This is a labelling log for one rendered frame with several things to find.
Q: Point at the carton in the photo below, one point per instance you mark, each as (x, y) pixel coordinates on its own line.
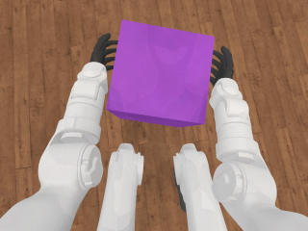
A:
(161, 75)

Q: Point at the right robot forearm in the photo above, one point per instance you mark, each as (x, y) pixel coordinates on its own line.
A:
(233, 126)

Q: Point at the robot right thigh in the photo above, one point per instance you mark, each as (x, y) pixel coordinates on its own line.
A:
(203, 210)

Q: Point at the right robot upper arm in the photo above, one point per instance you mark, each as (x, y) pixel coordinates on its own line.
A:
(248, 193)

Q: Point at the left robot forearm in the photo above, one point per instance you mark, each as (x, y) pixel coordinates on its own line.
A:
(84, 108)

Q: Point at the left robot upper arm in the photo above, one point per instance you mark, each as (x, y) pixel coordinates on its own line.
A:
(66, 173)

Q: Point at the robot thigh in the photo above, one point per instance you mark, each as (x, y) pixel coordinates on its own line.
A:
(203, 210)
(118, 212)

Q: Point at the robot left thigh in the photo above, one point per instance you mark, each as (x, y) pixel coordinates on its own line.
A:
(118, 212)

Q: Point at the robot right hand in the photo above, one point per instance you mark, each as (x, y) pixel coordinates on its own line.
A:
(225, 66)

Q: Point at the robot left hand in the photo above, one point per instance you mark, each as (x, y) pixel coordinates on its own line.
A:
(100, 52)

